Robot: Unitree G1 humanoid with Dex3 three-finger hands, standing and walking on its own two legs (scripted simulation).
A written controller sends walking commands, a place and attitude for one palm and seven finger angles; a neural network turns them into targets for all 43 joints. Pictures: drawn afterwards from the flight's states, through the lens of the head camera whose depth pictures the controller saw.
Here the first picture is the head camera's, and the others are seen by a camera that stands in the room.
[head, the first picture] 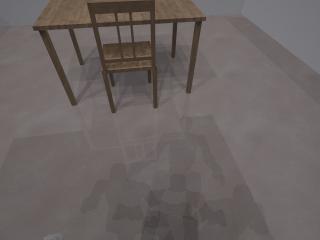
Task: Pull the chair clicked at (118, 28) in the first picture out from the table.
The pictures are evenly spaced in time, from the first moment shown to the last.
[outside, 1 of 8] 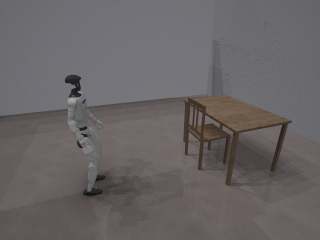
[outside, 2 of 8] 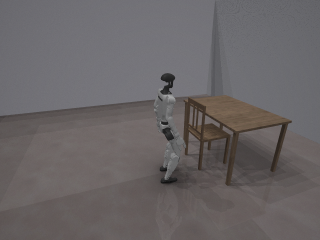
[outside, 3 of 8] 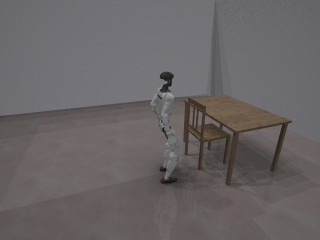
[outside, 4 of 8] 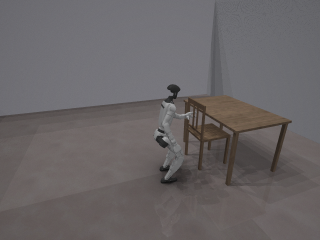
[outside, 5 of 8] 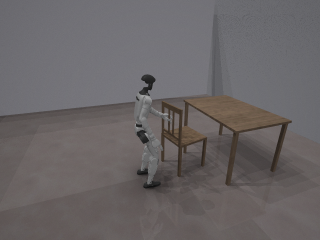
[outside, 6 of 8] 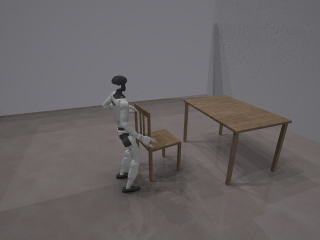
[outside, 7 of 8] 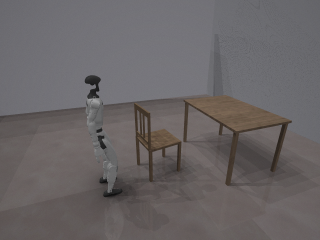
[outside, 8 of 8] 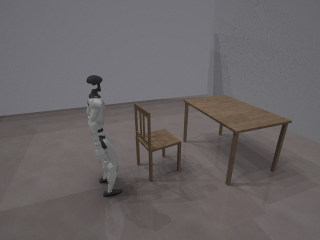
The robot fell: no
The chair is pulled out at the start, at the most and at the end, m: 0.00 0.71 0.71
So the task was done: yes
